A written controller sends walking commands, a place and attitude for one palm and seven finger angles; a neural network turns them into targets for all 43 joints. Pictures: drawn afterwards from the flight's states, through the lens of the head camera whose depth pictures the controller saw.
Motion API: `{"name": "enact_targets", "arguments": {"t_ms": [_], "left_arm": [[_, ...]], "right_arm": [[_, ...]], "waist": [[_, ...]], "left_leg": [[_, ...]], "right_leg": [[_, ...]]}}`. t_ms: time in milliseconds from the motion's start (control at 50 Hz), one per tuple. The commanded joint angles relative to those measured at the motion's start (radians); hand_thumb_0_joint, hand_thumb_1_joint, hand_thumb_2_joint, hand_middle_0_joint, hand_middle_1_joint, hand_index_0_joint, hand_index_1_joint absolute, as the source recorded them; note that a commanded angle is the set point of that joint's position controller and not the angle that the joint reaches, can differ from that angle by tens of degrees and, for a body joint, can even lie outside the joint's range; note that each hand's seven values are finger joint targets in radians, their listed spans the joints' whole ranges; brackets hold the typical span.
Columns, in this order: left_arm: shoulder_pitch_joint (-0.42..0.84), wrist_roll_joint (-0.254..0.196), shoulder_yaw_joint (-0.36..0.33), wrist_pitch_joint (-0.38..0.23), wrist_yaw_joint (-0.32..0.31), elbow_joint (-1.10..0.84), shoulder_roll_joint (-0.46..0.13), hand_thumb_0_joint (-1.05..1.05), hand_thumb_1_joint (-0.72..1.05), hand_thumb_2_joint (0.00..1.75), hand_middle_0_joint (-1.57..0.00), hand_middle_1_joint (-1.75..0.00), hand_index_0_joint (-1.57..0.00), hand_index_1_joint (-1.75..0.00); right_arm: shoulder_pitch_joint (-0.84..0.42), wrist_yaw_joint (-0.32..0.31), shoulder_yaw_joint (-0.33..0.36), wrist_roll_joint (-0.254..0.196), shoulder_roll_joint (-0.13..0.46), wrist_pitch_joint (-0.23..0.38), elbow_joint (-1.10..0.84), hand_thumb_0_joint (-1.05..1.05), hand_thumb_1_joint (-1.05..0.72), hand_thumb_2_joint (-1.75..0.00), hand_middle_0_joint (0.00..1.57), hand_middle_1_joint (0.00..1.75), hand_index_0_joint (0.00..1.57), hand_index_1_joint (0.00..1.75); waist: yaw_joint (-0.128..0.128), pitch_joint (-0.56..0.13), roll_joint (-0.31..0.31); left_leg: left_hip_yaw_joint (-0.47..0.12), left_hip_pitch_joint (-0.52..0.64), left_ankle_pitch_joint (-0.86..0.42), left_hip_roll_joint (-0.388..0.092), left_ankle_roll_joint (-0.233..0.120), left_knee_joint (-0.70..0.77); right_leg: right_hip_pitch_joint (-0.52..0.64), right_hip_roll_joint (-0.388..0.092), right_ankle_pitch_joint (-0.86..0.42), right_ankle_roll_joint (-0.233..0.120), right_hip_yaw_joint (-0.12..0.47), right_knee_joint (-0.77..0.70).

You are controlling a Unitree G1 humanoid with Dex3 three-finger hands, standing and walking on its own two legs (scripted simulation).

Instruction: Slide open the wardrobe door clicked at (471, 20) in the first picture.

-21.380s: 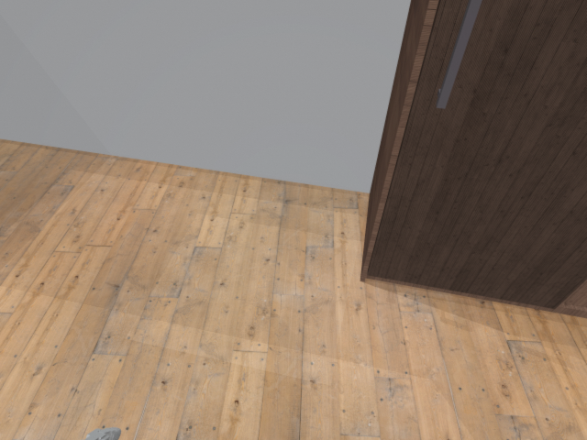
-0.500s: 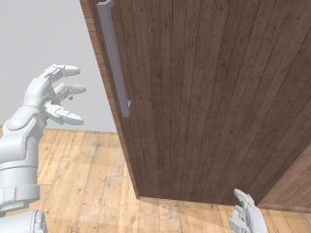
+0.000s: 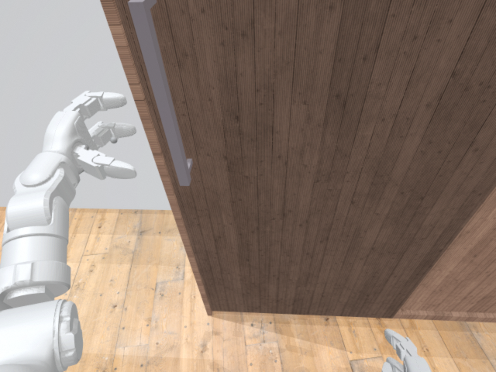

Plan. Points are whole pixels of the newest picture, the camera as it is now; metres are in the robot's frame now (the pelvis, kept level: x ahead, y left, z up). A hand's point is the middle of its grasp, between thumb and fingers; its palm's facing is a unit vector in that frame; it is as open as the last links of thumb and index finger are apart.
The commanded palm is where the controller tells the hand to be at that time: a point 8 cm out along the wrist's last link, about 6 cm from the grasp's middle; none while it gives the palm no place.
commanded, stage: move the hooked fingers beside the handle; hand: left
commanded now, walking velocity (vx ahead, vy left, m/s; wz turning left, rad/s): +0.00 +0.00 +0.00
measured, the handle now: (170, 105) +0.48 +0.15 +0.22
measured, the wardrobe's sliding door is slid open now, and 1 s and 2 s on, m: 0.00 0.00 0.00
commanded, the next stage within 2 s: none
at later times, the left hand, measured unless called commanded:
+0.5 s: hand (125, 133) +0.43 +0.22 +0.20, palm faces +0.03 -1.00 -0.03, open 14.0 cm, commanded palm +0.40 +0.27 +0.22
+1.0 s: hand (121, 128) +0.41 +0.21 +0.22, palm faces +0.05 -1.00 -0.03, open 14.0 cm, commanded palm +0.38 +0.26 +0.21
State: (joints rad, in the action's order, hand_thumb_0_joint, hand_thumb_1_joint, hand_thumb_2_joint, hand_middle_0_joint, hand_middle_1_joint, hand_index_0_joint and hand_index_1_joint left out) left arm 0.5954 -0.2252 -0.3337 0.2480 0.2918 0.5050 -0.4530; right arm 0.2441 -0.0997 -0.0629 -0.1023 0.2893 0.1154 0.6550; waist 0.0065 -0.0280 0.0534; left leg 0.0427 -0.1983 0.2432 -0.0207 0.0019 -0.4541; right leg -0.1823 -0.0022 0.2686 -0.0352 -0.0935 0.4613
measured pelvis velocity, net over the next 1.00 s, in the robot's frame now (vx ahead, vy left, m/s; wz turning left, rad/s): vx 0.01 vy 0.01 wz -0.01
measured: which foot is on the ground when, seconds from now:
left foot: down 0.00-1.00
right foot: down 0.00-1.00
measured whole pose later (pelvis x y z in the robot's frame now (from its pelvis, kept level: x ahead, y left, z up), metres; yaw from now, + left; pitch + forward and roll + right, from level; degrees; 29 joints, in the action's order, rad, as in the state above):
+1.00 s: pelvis +0.01 +0.01 +0.00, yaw -1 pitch -1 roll +0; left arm 0.61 -0.20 -0.31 0.23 0.22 0.46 -0.39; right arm 0.21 -0.09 -0.07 -0.09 0.26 0.07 0.63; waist -0.01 -0.04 0.04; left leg 0.05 -0.16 0.25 -0.02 -0.01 -0.43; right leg -0.15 0.00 0.27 -0.03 -0.08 0.43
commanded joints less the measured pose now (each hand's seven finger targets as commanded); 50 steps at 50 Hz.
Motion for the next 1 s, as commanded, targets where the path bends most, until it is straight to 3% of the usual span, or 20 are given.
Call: {"name": "enact_targets", "arguments": {"t_ms": [0, 100, 160, 180, 240, 300, 360, 480, 520, 580, 600, 620, 660, 700, 760, 820, 900, 920, 960, 980], "left_arm": [[0.482, -0.014, -0.077, -0.094, -0.015, -0.181, -0.295, 0.0, -0.5, 0.3, -0.3, -1.2, -0.3, -1.2], [0.591, -0.004, -0.049, -0.148, -0.014, -0.114, -0.29, 0.0, -0.5, 0.3, -0.3, -1.2, -0.3, -1.2], [0.635, 0.006, -0.013, -0.157, -0.015, -0.067, -0.25, 0.0, -0.5, 0.3, -0.3, -1.2, -0.3, -1.2], [0.625, 0.007, -0.024, -0.158, -0.017, -0.06, -0.257, 0.0, -0.5, 0.3, -0.3, -1.2, -0.3, -1.2], [0.535, -0.003, -0.052, -0.151, -0.014, -0.027, -0.258, 0.0, -0.5, 0.3, -0.3, -1.2, -0.3, -1.2], [0.463, -0.004, -0.087, -0.144, -0.015, 0.027, -0.289, 0.0, -0.5, 0.3, -0.3, -1.2, -0.3, -1.2], [0.514, 0.009, -0.085, -0.159, -0.024, -0.087, -0.293, 0.0, -0.5, 0.3, -0.3, -1.2, -0.3, -1.2], [0.601, 0.002, -0.048, -0.181, -0.037, -0.229, -0.244, 0.0, -0.5, 0.3, -0.3, -1.2, -0.3, -1.2], [0.575, 0.0, -0.063, -0.173, -0.04, -0.265, -0.253, 0.0, -0.5, 0.3, -0.3, -1.2, -0.3, -1.2], [0.509, -0.007, -0.01, -0.125, -0.038, -0.199, -0.168, 0.0, -0.5, 0.3, -0.3, -1.2, -0.3, -1.2], [0.466, -0.003, -0.019, -0.105, -0.038, -0.142, -0.178, 0.0, -0.5, 0.3, -0.3, -1.2, -0.3, -1.2], [0.463, -0.005, 0.001, -0.089, -0.038, -0.138, -0.152, 0.0, -0.5, 0.3, -0.3, -1.2, -0.3, -1.2], [0.418, -0.004, -0.013, -0.056, -0.047, -0.107, -0.159, 0.0, -0.5, 0.3, -0.3, -1.2, -0.3, -1.2], [0.432, 0.003, -0.009, -0.059, -0.057, -0.159, -0.166, 0.0, -0.5, 0.3, -0.3, -1.2, -0.3, -1.2], [0.483, -0.001, -0.016, -0.097, -0.075, -0.325, -0.169, 0.0, -0.5, 0.3, -0.3, -1.2, -0.3, -1.2], [0.533, -0.006, -0.047, -0.13, -0.089, -0.375, -0.206, 0.0, -0.5, 0.3, -0.3, -1.2, -0.3, -1.2], [0.462, 0.011, -0.081, -0.098, -0.09, -0.272, -0.248, 0.0, -0.5, 0.3, -0.3, -1.2, -0.3, -1.2], [0.47, 0.009, -0.035, -0.083, -0.083, -0.258, -0.193, 0.0, -0.5, 0.3, -0.3, -1.2, -0.3, -1.2], [0.43, 0.013, -0.022, -0.049, -0.069, -0.184, -0.187, 0.0, -0.5, 0.3, -0.3, -1.2, -0.3, -1.2], [0.432, 0.008, 0.011, -0.037, -0.059, -0.162, -0.151, 0.0, -0.5, 0.3, -0.3, -1.2, -0.3, -1.2]], "right_arm": [[-0.093, -0.014, 0.049, 0.006, 0.117, 0.056, -0.144, 0.0, -0.9, -0.9, 0.2, 0.3, 0.2, 0.3], [-0.061, -0.017, 0.049, 0.008, 0.119, 0.059, -0.124, 0.0, -0.9, -0.9, 0.2, 0.3, 0.2, 0.3], [-0.044, -0.018, 0.048, 0.007, 0.116, 0.064, -0.113, 0.0, -0.9, -0.9, 0.2, 0.3, 0.2, 0.3], [-0.035, -0.017, 0.052, 0.008, 0.118, 0.063, -0.112, 0.0, -0.9, -0.9, 0.2, 0.3, 0.2, 0.3], [-0.032, -0.009, 0.057, 0.011, 0.122, 0.058, -0.123, 0.0, -0.9, -0.9, 0.2, 0.3, 0.2, 0.3], [-0.02, -0.004, 0.06, 0.012, 0.133, 0.044, -0.124, 0.0, -0.9, -0.9, 0.2, 0.3, 0.2, 0.3], [-0.028, 0.0, 0.064, 0.011, 0.125, 0.043, -0.144, 0.0, -0.9, -0.9, 0.2, 0.3, 0.2, 0.3], [-0.034, -0.004, 0.061, 0.014, 0.114, 0.049, -0.148, 0.0, -0.9, -0.9, 0.2, 0.3, 0.2, 0.3], [-0.04, -0.003, 0.061, 0.017, 0.112, 0.05, -0.149, 0.0, -0.9, -0.9, 0.2, 0.3, 0.2, 0.3], [-0.047, -0.001, 0.058, 0.013, 0.11, 0.047, -0.138, 0.0, -0.9, -0.9, 0.2, 0.3, 0.2, 0.3], [-0.041, 0.0, 0.062, 0.011, 0.116, 0.039, -0.129, 0.0, -0.9, -0.9, 0.2, 0.3, 0.2, 0.3], [-0.049, 0.001, 0.059, 0.008, 0.114, 0.036, -0.132, 0.0, -0.9, -0.9, 0.2, 0.3, 0.2, 0.3], [-0.057, 0.003, 0.059, 0.008, 0.116, 0.026, -0.137, 0.0, -0.9, -0.9, 0.2, 0.3, 0.2, 0.3], [-0.066, 0.005, 0.062, 0.009, 0.116, 0.015, -0.146, 0.0, -0.9, -0.9, 0.2, 0.3, 0.2, 0.3], [-0.091, 0.009, 0.057, 0.014, 0.099, 0.017, -0.177, 0.0, -0.9, -0.9, 0.2, 0.3, 0.2, 0.3], [-0.104, 0.002, 0.052, 0.018, 0.096, 0.016, -0.172, 0.0, -0.9, -0.9, 0.2, 0.3, 0.2, 0.3], [-0.106, -0.004, 0.047, 0.016, 0.099, 0.003, -0.153, 0.0, -0.9, -0.9, 0.2, 0.3, 0.2, 0.3], [-0.114, -0.005, 0.043, 0.013, 0.094, 0.0, -0.155, 0.0, -0.9, -0.9, 0.2, 0.3, 0.2, 0.3], [-0.109, -0.005, 0.042, 0.008, 0.097, -0.007, -0.15, 0.0, -0.9, -0.9, 0.2, 0.3, 0.2, 0.3], [-0.109, -0.006, 0.042, 0.006, 0.099, -0.01, -0.152, 0.0, -0.9, -0.9, 0.2, 0.3, 0.2, 0.3]], "waist": [[0.002, -0.26, -0.054], [0.022, -0.259, -0.026], [0.035, -0.256, 0.031], [0.028, -0.278, 0.029], [0.005, -0.293, -0.019], [-0.01, -0.262, -0.099], [-0.007, -0.294, -0.025], [0.015, -0.326, 0.02], [0.003, -0.351, 0.049], [0.009, -0.289, 0.008], [0.004, -0.261, -0.038], [0.005, -0.229, -0.015], [-0.005, -0.216, -0.035], [-0.007, -0.242, -0.048], [-0.013, -0.343, -0.018], [-0.007, -0.344, -0.048], [-0.018, -0.281, -0.02], [-0.007, -0.252, -0.011], [-0.005, -0.211, 0.004], [0.004, -0.197, -0.008]], "left_leg": [[-0.051, 0.11, -0.197, 0.016, -0.055, 0.03], [-0.048, 0.114, -0.187, 0.016, -0.056, 0.029], [-0.053, 0.134, -0.208, 0.017, -0.052, 0.027], [-0.056, 0.14, -0.221, 0.017, -0.051, 0.026], [-0.051, 0.127, -0.255, 0.015, -0.051, 0.028], [-0.046, 0.082, -0.25, 0.01, -0.052, 0.036], [-0.042, 0.116, -0.286, 0.01, -0.051, 0.035], [-0.057, 0.198, -0.341, 0.005, -0.049, 0.03], [-0.056, 0.224, -0.386, 0.004, -0.045, 0.028], [-0.054, 0.19, -0.365, 0.004, -0.041, 0.031], [-0.05, 0.168, -0.348, 0.001, -0.043, 0.034], [-0.049, 0.156, -0.329, 0.003, -0.042, 0.041], [-0.048, 0.127, -0.29, 0.006, -0.041, 0.044], [-0.047, 0.14, -0.317, 0.005, -0.043, 0.036], [-0.054, 0.199, -0.391, 0.009, -0.042, 0.027], [-0.055, 0.207, -0.379, 0.008, -0.046, 0.032], [-0.041, 0.177, -0.343, 0.011, -0.046, 0.044], [-0.038, 0.168, -0.329, 0.015, -0.046, 0.047], [-0.04, 0.139, -0.291, 0.016, -0.042, 0.05], [-0.039, 0.132, -0.27, 0.016, -0.044, 0.05]], "right_leg": [[0.037, -0.025, -0.282, 0.018, 0.074, -0.074], [0.02, -0.022, -0.271, 0.016, 0.075, -0.076], [-0.003, -0.018, -0.287, 0.008, 0.07, -0.071], [0.002, -0.015, -0.295, 0.006, 0.067, -0.067], [0.035, -0.015, -0.342, 0.007, 0.064, -0.058], [0.051, -0.016, -0.349, 0.011, 0.059, -0.056], [0.052, -0.015, -0.372, 0.008, 0.063, -0.048], [0.038, -0.003, -0.38, 0.004, 0.058, -0.053], [0.054, -0.004, -0.406, 0.002, 0.057, -0.052], [0.025, -0.002, -0.395, 0.004, 0.046, -0.054], [0.027, -0.003, -0.385, 0.005, 0.043, -0.059], [0.008, -0.003, -0.369, 0.004, 0.044, -0.061], [0.004, -0.005, -0.345, 0.005, 0.043, -0.062], [0.023, -0.007, -0.367, 0.004, 0.045, -0.057], [0.067, -0.008, -0.425, 0.003, 0.051, -0.041], [0.085, -0.005, -0.425, 0.006, 0.056, -0.05], [0.079, -0.009, -0.41, 0.006, 0.058, -0.064], [0.066, -0.01, -0.407, 0.006, 0.057, -0.067], [0.044, -0.011, -0.378, 0.004, 0.056, -0.073], [0.028, -0.011, -0.363, 0.006, 0.055, -0.077]]}}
